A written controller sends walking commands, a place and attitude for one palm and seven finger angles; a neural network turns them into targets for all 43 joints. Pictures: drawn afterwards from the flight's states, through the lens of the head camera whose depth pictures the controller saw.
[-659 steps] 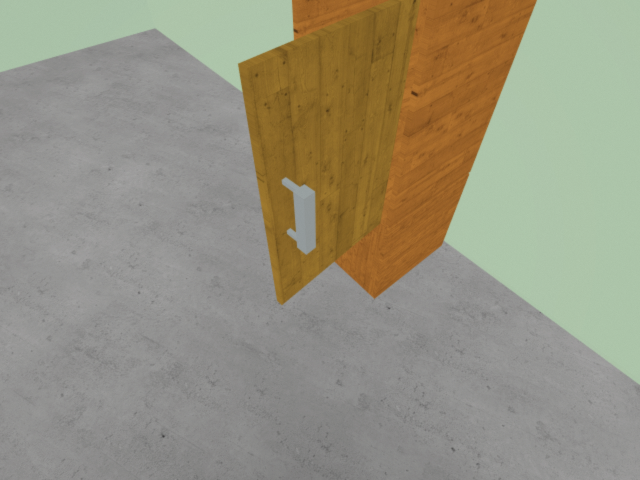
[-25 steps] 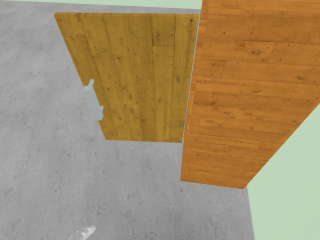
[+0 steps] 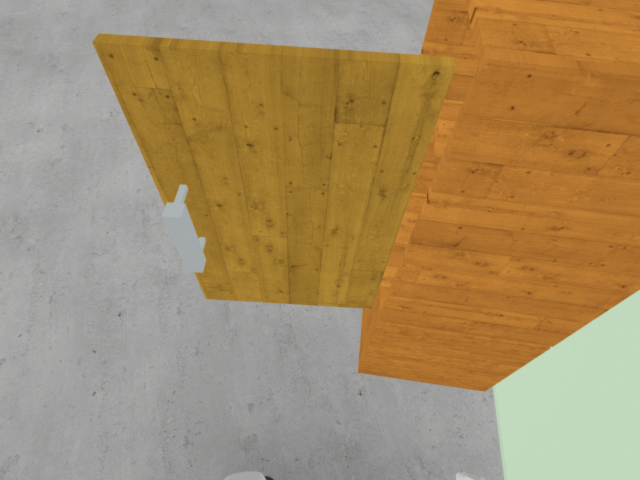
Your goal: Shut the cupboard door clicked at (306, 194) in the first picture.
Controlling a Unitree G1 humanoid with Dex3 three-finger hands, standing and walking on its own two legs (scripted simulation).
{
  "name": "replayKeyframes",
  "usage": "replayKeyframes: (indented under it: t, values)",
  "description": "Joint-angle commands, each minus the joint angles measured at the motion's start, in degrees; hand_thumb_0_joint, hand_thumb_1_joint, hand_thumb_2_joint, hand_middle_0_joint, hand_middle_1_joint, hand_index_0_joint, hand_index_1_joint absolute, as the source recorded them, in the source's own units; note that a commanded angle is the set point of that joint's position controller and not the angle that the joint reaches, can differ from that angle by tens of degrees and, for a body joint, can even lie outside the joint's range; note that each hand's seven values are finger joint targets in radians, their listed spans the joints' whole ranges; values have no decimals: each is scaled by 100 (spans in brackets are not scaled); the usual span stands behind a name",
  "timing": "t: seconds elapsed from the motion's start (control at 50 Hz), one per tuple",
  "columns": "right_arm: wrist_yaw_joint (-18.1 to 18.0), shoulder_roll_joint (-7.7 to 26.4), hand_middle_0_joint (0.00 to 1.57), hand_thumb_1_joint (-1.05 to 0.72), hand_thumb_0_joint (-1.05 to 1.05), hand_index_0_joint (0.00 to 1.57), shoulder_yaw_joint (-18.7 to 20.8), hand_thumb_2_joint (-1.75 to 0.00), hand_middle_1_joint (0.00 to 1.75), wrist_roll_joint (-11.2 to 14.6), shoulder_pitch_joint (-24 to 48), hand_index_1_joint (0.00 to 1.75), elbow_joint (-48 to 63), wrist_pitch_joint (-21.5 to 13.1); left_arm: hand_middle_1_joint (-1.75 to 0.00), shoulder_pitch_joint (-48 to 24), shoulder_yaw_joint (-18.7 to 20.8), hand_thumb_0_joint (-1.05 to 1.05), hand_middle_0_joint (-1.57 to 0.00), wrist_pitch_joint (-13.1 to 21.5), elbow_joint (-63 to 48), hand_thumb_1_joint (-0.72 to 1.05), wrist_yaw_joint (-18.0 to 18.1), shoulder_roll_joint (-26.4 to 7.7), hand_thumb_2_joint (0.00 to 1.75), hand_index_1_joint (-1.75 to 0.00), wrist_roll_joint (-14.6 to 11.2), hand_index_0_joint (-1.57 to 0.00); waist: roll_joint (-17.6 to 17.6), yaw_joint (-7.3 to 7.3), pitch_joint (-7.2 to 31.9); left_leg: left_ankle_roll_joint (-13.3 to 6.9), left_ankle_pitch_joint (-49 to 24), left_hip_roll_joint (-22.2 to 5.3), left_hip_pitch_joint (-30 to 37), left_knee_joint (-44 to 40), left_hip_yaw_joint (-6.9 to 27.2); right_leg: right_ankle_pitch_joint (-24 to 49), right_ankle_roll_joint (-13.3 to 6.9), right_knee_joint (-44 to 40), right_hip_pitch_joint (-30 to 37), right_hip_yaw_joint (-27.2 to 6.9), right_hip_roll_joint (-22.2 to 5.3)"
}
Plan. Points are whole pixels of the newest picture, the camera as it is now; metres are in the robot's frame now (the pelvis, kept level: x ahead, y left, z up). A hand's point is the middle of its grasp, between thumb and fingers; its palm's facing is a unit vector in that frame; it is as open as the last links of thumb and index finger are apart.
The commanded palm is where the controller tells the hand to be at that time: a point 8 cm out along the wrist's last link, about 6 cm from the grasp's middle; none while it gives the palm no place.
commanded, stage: come to a stop and stand still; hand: left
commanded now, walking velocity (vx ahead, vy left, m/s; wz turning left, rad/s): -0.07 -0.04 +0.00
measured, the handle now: (189, 229) +0.46 +0.25 -0.04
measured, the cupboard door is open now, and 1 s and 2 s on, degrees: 95 95 95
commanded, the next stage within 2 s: look again from close up in 0.76 s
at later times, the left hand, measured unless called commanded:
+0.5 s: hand out of the picture +0.05 +0.15 -0.18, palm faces +0.02 -0.98 -0.19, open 7.2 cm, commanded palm none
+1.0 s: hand out of the picture +0.00 +0.15 -0.16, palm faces -0.03 -0.97 -0.23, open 7.4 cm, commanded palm none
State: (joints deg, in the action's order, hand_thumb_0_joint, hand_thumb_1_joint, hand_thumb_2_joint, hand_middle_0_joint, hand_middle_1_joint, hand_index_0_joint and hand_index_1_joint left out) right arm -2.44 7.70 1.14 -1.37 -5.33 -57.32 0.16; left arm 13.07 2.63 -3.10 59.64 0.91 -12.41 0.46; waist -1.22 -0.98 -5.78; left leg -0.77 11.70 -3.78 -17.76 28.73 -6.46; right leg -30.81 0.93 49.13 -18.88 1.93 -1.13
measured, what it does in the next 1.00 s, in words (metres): steps on the spot: right foot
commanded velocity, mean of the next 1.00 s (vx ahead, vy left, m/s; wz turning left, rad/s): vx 0.00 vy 0.00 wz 0.00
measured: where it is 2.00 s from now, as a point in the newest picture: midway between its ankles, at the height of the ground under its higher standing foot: outside the picture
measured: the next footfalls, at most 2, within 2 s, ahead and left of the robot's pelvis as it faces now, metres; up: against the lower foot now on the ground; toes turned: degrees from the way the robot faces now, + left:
right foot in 0.12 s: +0.01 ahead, -0.15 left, +0.00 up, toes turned -3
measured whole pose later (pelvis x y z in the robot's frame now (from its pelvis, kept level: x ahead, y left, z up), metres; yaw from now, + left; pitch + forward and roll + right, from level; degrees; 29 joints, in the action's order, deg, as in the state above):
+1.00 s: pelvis -0.01 -0.03 +0.00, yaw -1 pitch +0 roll +1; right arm -0.6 10.5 -1.8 -1.0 -16.2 -61.9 -0.9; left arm 15.8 -1.7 0.8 62.2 1.2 -9.8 0.4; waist 1.2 0.2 -2.3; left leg -1.0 14.5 0.3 -9.3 24.1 -4.8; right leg -16.3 -0.5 27.5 -10.9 1.1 -1.1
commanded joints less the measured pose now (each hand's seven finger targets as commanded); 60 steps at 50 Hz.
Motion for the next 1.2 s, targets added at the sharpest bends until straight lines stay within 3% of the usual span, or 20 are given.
replayKeyframes:
  t: [0.0, 0.04, 0.06, 0.08, 0.1, 0.14, 0.18, 0.24, 0.28, 0.32, 0.34, 0.36, 0.42, 0.44, 0.46, 0.52, 0.58, 0.68, 0.84, 1.18]
  values:
    - [-132, 1464, 20, -90, 0, 20, 458, -90, 30, -19, -497, 30, 138, 89, -30, 521, 157, 0, -20, 53, -434, 90, 28, -299, 90, -30, 23, -20, 1152, 105, 1228, -906, -3843, -1632, 1298, -328, 1092, 277, -68, -445, -52, -140, -100]
    - [-66, 1436, 20, -90, 0, 20, 467, -90, 30, 18, -306, 30, 191, 127, -30, 823, 197, 0, -20, 77, -368, 90, 8, -340, 90, -30, 43, -20, 881, -99, 1228, -589, -2432, -1306, 568, -187, 917, 1506, -60, -1634, 877, 49, -67]
    - [-30, 1283, 20, -90, 0, 20, 446, -90, 30, 58, -325, 30, 214, 159, -30, 917, 215, 0, -20, 114, -370, 90, 26, -466, 90, -30, 89, -20, 230, -129, 1102, -328, -1221, -891, 144, 122, 756, 2297, -95, -2475, 1202, -139, -190]
    - [27, 909, 20, -90, 0, 20, 407, -90, 30, 107, -442, 30, 280, 201, -30, 728, 269, 0, -20, 161, -435, 90, 67, -906, 90, -30, 175, -20, -1291, -35, 842, 93, 627, -72, -502, 828, 165, 2877, -435, -3173, 1157, -1464, -1227]
    - [85, 713, 20, -90, 0, 20, 344, -90, 30, 98, -243, 30, 381, 263, -30, 472, 249, 0, -20, 209, -509, 90, 80, -1059, 90, -30, 145, -20, -1691, -104, 544, 200, 2035, 272, -396, 1703, 305, 3288, -990, -3460, 376, -1790, -1925]
    - [173, 641, 20, -90, 0, 20, 367, -90, 30, 83, -248, 30, 352, 314, -30, -47, 188, 0, -20, 204, -694, 90, 58, -1002, 90, -30, 166, -20, -704, 64, 336, 162, 1861, 331, -351, 2623, 524, 2413, -1191, -3430, -243, -1347, -1667]
    - [145, 680, 20, -90, 0, 20, 320, -90, 30, 64, -320, 30, 189, 296, -30, -181, 127, 0, -20, 282, -600, 90, 92, -767, 90, -30, 116, -20, -1161, 131, 314, 203, 1667, 229, -628, 2682, 593, 3669, -1136, -3064, 356, -1127, -1394]
    - [137, 579, 20, -90, 0, 20, 241, -90, 30, 103, -576, 30, 78, 193, -30, -5, 99, 0, -20, 343, -493, 90, 112, -768, 90, -30, 106, -20, -808, 116, 613, 282, 1425, 266, -226, 1086, 368, 4817, -1065, -2593, 1124, -868, -1284]
    - [115, 564, 20, -90, 0, 20, 185, -90, 30, 93, -924, 30, -125, 110, -30, 18, 67, 0, -20, 356, -379, 90, 93, -746, 90, -30, 21, -20, -442, 219, 815, 255, 150, 282, 725, -428, 418, 4392, -737, -2257, 1014, -814, -1103]
    - [64, 956, 20, -90, 0, 20, 177, -90, 30, 23, -913, 30, -154, -47, -30, 237, -17, 0, -20, 336, -345, 90, 48, -406, 90, -30, -70, -20, 876, 15, 860, -182, -1672, -711, 999, -817, 1530, 2751, -210, -2021, 647, -443, -465]
    - [47, 1114, 20, -90, 0, 20, 155, -90, 30, 15, -712, 30, -124, -25, -30, 183, -52, 0, -20, 307, -302, 90, 60, -323, 90, -30, -60, -20, 1007, -69, 727, -398, -1660, -982, 465, -907, 1572, 1920, -95, -2192, 1061, -246, -345]
    - [66, 1113, 20, -90, 0, 20, 138, -90, 30, 6, -593, 30, -149, 9, -30, 125, -55, 0, -20, 282, -278, 90, 70, -281, 90, -30, -14, -20, 631, -89, 553, -307, -738, -888, 56, -1000, 1377, 1604, -100, -2461, 1316, -295, -285]
    - [35, 881, 20, -90, 0, 20, 60, -90, 30, 33, -706, 30, -303, -41, -30, 57, -48, 0, -20, 270, -87, 90, 35, -377, 90, -30, -7, -20, 923, -47, 343, -67, -721, -459, 252, -1097, 1163, 2172, -202, -2640, 1226, -354, -375]
    - [65, 1010, 20, -90, 0, 20, 98, -90, 30, 135, -457, 30, 92, -141, -30, 759, -106, 0, -20, 394, 3, 90, 332, -481, 90, -30, 69, -20, 630, -181, 537, 49, -1676, -383, 651, 323, 679, 4167, -207, -2515, 739, -628, -694]
    - [107, 708, 20, -90, 0, 20, 52, -90, 30, 80, -947, 30, 156, -137, -30, 365, -123, 0, -20, 494, -195, 90, 300, -635, 90, -30, 39, -20, 735, 204, 994, 54, -655, -148, 641, 191, 724, 3900, -437, -2327, 972, -842, -872]
    - [106, 740, 20, -90, 0, 20, -18, -90, 30, 31, -1319, 30, 137, -206, -30, 296, -159, 0, -20, 532, -237, 90, 210, -518, 90, -30, 20, -20, 986, 183, 1372, -91, -1923, -330, 924, -85, 880, 3317, -481, -2055, 1154, -406, -520]
    - [81, 817, 20, -90, 0, 20, -35, -90, 30, 56, -1244, 30, 225, -168, -30, 266, -218, 0, -20, 461, -184, 90, 166, -369, 90, -30, 18, -20, 158, 178, 658, -165, -1105, -316, 677, -345, 931, 2506, -402, -2274, 798, -397, -411]
    - [137, 882, 20, -90, 0, 20, -83, -90, 30, 39, -1214, 30, 214, -139, -30, 263, -255, 0, -20, 406, -163, 90, 108, -372, 90, -30, 25, -20, -187, 163, -218, -176, 429, -173, 244, -933, 997, 1306, -368, -2610, 321, -583, -361]
    - [143, 892, 20, -90, 0, 20, -136, -90, 30, 49, -1261, 30, -37, -200, -30, 435, -264, 0, -20, 456, -55, 90, 94, -474, 90, -30, 0, -20, -35, 98, 401, -171, -118, -147, 717, -934, 827, 1891, -345, -2635, 672, -654, -453]
    - [73, 719, 20, -90, 0, 20, -160, -90, 30, 69, -1281, 30, -521, -208, -30, 543, -272, 0, -20, 490, 262, 90, 116, -392, 90, -30, -5, -20, 168, 82, 348, -83, -753, -198, 926, -857, 682, 2935, -363, -2702, 899, -643, -520]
